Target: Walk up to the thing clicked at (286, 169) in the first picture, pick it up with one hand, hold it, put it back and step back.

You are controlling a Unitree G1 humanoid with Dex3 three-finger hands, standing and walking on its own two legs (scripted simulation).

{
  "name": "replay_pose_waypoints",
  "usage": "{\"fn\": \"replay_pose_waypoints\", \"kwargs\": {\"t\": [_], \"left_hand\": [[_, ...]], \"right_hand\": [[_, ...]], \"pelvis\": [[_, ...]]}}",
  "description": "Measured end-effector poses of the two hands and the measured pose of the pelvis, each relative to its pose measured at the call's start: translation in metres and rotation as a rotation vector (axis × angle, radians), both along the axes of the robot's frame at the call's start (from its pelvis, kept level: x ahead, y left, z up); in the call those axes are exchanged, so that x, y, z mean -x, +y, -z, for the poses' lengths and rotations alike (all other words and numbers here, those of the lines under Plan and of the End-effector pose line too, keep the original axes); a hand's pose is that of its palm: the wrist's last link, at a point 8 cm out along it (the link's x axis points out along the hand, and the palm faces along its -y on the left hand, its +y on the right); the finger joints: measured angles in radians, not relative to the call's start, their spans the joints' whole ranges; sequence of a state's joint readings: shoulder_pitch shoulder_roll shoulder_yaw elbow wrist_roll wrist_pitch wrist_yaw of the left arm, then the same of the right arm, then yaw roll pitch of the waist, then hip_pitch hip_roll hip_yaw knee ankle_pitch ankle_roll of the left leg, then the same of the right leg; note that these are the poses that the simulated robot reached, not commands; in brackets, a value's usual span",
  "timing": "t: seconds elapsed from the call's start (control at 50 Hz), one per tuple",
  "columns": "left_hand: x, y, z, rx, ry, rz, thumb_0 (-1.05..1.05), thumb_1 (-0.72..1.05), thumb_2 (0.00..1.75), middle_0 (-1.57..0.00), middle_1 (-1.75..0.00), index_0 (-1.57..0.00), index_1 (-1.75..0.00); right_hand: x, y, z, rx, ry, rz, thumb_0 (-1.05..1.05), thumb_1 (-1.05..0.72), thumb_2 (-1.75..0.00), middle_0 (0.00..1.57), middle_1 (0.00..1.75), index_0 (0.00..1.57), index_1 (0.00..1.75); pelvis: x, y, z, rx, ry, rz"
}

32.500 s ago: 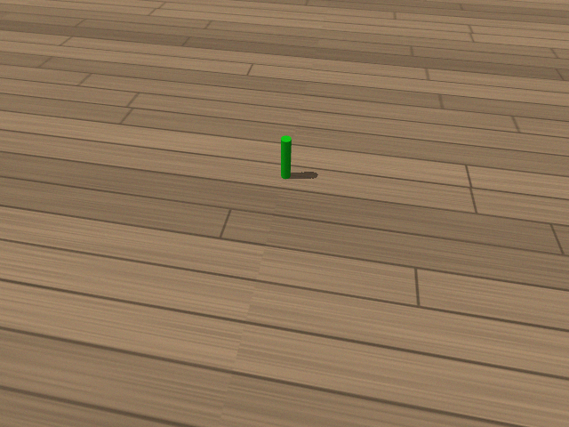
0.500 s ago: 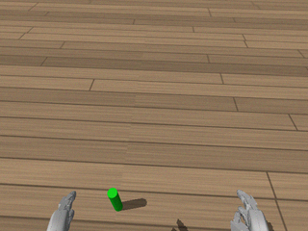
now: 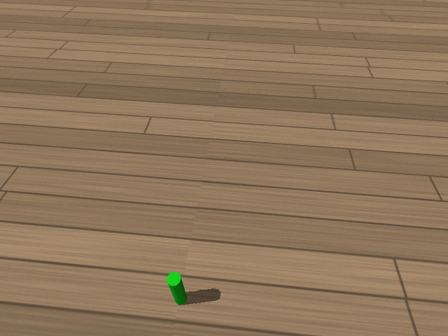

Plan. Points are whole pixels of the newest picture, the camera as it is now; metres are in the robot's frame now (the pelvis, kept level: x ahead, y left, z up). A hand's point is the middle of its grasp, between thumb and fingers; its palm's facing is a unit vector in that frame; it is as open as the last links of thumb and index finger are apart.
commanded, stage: stand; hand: left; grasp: from the side
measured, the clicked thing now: (177, 289) +0.40 +0.20 -0.64
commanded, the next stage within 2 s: step back in 1.84 s
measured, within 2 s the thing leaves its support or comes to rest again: neither
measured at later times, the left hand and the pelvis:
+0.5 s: hand out of the picture +0.03 +0.25 -0.14, palm faces +0.00 -0.93 -0.36, open 7.4 cm; pelvis -0.02 +0.00 +0.02, yaw +0 degrees
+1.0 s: hand out of the picture +0.06 +0.24 -0.14, palm faces -0.01 -0.94 -0.34, open 7.4 cm; pelvis +0.00 -0.01 +0.02, yaw +0 degrees
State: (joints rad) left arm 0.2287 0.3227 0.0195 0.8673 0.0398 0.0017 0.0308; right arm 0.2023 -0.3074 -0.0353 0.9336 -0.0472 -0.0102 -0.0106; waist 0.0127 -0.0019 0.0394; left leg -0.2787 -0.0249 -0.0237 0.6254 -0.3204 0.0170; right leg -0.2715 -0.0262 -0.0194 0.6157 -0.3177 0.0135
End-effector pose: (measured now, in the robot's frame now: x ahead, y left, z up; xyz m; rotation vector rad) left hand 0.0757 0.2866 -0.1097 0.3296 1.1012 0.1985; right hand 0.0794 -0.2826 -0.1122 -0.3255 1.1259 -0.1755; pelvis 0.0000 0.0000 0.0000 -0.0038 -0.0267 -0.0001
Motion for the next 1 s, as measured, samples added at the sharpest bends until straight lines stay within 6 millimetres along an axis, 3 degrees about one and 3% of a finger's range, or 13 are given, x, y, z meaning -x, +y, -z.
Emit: {"fn": "replay_pose_waypoints", "kwargs": {"t": [0.28, 0.64, 0.8, 1.0], "left_hand": [[0.041, 0.003, -0.003, 0.016, 0.122, -0.055, 0.00, 0.90, 0.90, -0.21, -0.30, -0.20, -0.30], [0.060, 0.005, -0.007, -0.003, 0.190, -0.069, 0.00, 0.90, 0.90, -0.21, -0.30, -0.20, -0.30], [0.053, -0.001, -0.005, 0.006, 0.211, -0.067, 0.00, 0.90, 0.90, -0.21, -0.30, -0.20, -0.30], [0.020, -0.007, -0.007, 0.019, 0.160, -0.053, 0.00, 0.90, 0.90, -0.21, -0.30, -0.20, -0.30]], "right_hand": [[0.018, 0.014, -0.002, -0.043, 0.063, 0.017, 0.00, -0.91, -0.90, 0.20, 0.30, 0.20, 0.30], [0.042, -0.007, -0.002, -0.026, 0.136, 0.047, 0.00, -0.91, -0.90, 0.20, 0.30, 0.20, 0.30], [0.042, -0.012, -0.001, -0.025, 0.166, 0.051, 0.00, -0.91, -0.90, 0.20, 0.30, 0.20, 0.30], [0.021, -0.012, -0.005, -0.021, 0.135, 0.043, 0.00, -0.91, -0.90, 0.20, 0.30, 0.20, 0.30]], "pelvis": [[0.010, 0.004, -0.016, -0.005, -0.051, -0.004], [0.018, -0.004, -0.019, -0.005, -0.041, -0.008], [0.010, -0.008, -0.020, -0.002, -0.030, -0.006], [-0.002, -0.009, -0.021, -0.003, -0.029, -0.002]]}}
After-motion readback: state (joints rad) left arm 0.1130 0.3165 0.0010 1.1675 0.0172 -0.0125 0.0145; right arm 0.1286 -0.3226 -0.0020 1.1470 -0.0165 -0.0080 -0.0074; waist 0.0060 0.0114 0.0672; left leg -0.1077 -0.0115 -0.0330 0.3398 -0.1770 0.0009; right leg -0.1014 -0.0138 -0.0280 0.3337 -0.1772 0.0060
